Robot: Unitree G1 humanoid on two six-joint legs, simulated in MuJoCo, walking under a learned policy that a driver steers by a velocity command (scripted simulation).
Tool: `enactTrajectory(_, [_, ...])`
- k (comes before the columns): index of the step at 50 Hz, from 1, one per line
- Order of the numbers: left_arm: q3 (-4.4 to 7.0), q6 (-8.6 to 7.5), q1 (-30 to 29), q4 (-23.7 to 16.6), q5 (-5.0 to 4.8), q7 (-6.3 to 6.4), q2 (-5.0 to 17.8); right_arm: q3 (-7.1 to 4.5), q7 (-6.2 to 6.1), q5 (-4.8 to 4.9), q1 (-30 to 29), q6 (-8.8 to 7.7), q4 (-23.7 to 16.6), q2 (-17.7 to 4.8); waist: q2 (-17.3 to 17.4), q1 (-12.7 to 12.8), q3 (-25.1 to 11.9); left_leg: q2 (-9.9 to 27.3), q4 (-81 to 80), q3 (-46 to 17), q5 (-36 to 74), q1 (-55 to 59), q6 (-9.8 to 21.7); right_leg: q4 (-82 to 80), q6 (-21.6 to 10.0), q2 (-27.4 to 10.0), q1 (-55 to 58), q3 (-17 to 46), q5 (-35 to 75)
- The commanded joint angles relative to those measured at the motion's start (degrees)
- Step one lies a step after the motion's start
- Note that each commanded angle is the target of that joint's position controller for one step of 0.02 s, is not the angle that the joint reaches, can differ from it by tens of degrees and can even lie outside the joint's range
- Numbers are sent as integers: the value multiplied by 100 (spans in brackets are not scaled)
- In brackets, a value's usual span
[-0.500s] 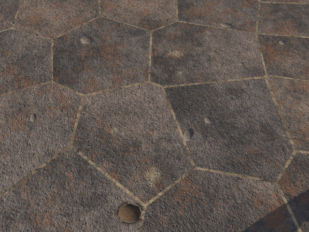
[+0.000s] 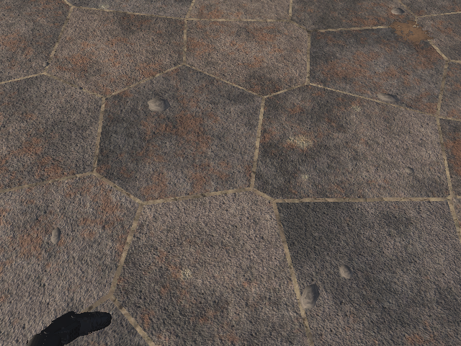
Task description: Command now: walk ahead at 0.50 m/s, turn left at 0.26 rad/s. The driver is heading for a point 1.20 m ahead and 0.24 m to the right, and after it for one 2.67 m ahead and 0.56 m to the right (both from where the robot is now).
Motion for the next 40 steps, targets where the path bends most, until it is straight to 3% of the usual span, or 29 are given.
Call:
enactTrajectory(1, [320,-150,524,-187,34,31,918,-168,-19,-31,-41,-9,-252,-746,824,602,-396,1314,755,-729,3821,-107,538,-230,-413,35,1340,-145,-272])
enactTrajectory(2, [387,-157,1414,-59,104,56,1155,-75,-7,-97,-93,-8,-371,-572,487,994,-1211,986,2124,-439,3275,-775,350,29,-768,-649,2841,543,-113])
enactTrajectory(3, [530,-97,2170,141,134,51,1635,42,5,14,755,-83,-374,-189,-1038,858,-2054,83,4264,153,907,-2847,-162,-214,-1756,-1863,4997,2920,-1041])
enactTrajectory(4, [435,-69,2306,274,-57,-12,1231,46,12,65,757,-141,-325,-419,-1341,927,-1972,78,4995,-80,-1128,-3850,-200,-1000,-1881,-2172,5149,4292,-2475])
enactTrajectory(5, [326,-46,1921,205,-119,2,879,-57,30,115,100,-160,-414,-825,-657,1004,-1017,410,5307,-121,-727,-4290,-168,-1130,-1607,-2011,4397,3643,-3050])
enactTrajectory(6, [267,6,1521,115,-49,21,766,-48,30,73,-386,-171,-538,-827,-199,911,-514,685,5154,161,-257,-4222,-150,-1233,-1418,-1777,3603,2923,-2717])
enactTrajectory(7, [209,39,1279,113,0,21,638,-54,43,-19,-661,-189,-614,-764,-29,787,-93,877,4770,312,61,-4124,-165,-1411,-1379,-1547,2905,2404,-2121])
enactTrajectory(9, [142,19,1150,135,67,26,513,-56,64,-46,-534,-171,-581,-583,-261,546,-48,1124,4243,389,417,-3596,-197,-1634,-1284,-1227,2320,1795,-1252])
enactTrajectory(11, [160,-10,1238,225,11,37,616,-10,66,-53,-510,-143,-576,-394,-327,499,-74,1186,3850,539,578,-3542,-283,-1797,-1365,-1152,2178,1380,-615])
enactTrajectory(13, [208,-6,1349,314,-21,76,811,35,59,-89,-873,-149,-709,-318,-210,561,-4,1240,3211,628,1047,-3718,-393,-1930,-1416,-1152,2197,1077,-82])
enactTrajectory(17, [221,70,1644,483,-91,127,933,117,124,-70,-1612,-209,-869,-162,-147,808,75,1098,1730,828,2338,-3374,-451,-1963,-1189,-877,2211,413,250])
enactTrajectory(20, [218,133,2031,672,-124,134,989,134,197,-10,-2129,-242,-1019,-169,-137,1007,196,955,1160,912,2676,-3220,-436,-1877,-1153,-1000,2459,386,157])
enactTrajectory(23, [231,237,2215,816,-137,154,1043,119,285,12,-2445,-279,-1181,-256,-178,1002,297,877,802,890,2242,-3346,-270,-1590,-1073,-1276,3057,503,432])
enactTrajectory(25, [265,302,2162,853,-137,186,1151,67,315,1,-2236,-303,-1162,-403,-268,789,156,759,618,964,1833,-2923,-106,-1199,-960,-1361,3311,495,1217])
enactTrajectory(26, [267,328,2085,851,-153,197,1180,-9,299,-28,-1799,-317,-1054,-537,-279,497,-100,612,431,1081,1816,-2149,16,-666,-869,-1243,3210,418,2061])
enactTrajectory(27, [220,338,2037,820,-131,201,1085,-147,249,-58,-945,-320,-816,-812,-180,75,-658,642,392,1058,1995,-823,199,302,-716,-958,2795,250,2340])
enactTrajectory(28, [91,307,1970,626,14,201,783,-272,172,-154,163,-304,-642,-1258,417,-342,-1591,1759,696,-92,2301,1041,584,2057,-505,-591,1546,48,757])
enactTrajectory(29, [-109,190,2771,583,-37,164,108,-323,183,-157,328,-252,-539,-1580,1936,49,-2343,3063,193,-2546,1420,2689,1451,3894,-189,320,-563,-37,-3293])
enactTrajectory(30, [56,122,2425,688,-185,142,798,-197,172,-107,370,-222,-548,-984,1301,-223,-2108,2922,-184,-2776,540,2373,1337,4518,-196,56,-1139,562,-3496])
enactTrajectory(31, [147,94,1887,513,-287,131,1037,-117,147,-94,-10,-231,-554,-789,1054,-179,-1195,2715,-346,-1854,665,1605,1068,4571,-219,-189,-1422,471,-2981])
enactTrajectory(32, [148,103,1620,475,-255,154,959,-68,148,-116,-387,-247,-562,-659,728,0,-766,2456,-549,-1229,1023,832,912,4354,-184,-427,-1237,351,-2492])
enactTrajectory(33, [174,146,1518,464,-181,169,891,-26,167,-134,-673,-272,-555,-496,698,162,-416,2260,-779,-768,1325,228,835,4082,-140,-557,-1069,332,-2177])
enactTrajectory(34, [186,229,1659,507,-172,175,784,0,180,-171,-845,-322,-533,-395,792,355,-282,2110,-1004,-373,1540,-205,761,3947,-111,-677,-737,373,-1933])
enactTrajectory(36, [157,373,1792,529,-183,182,511,-27,192,-166,-966,-414,-431,-382,758,521,-153,2070,-1312,99,1926,-646,792,3797,-39,-730,-502,353,-1723])
enactTrajectory(40, [168,453,1362,312,-133,166,424,-102,116,-207,-902,-456,-208,-573,559,533,93,2023,-1506,926,2584,-632,768,3005,66,-729,-957,447,-756])
Keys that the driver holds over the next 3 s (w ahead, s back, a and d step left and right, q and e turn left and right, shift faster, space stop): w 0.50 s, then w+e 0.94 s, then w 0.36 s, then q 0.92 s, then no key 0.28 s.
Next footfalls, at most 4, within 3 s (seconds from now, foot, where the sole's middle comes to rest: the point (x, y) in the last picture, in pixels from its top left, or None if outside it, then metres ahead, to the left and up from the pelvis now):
0.04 right None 0.19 -0.12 -0.77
0.56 left None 0.47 0.13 -0.77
1.08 right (258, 259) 0.74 -0.14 -0.77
1.56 left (224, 178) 1.07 -0.06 -0.77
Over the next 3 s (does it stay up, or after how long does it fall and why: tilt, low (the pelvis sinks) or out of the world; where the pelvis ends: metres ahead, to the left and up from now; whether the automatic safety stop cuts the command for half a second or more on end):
stays up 1.14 -0.24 0.00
